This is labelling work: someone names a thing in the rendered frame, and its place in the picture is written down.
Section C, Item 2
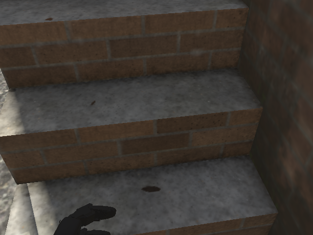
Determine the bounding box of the left robot hand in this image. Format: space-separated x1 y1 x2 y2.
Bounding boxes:
54 203 116 235

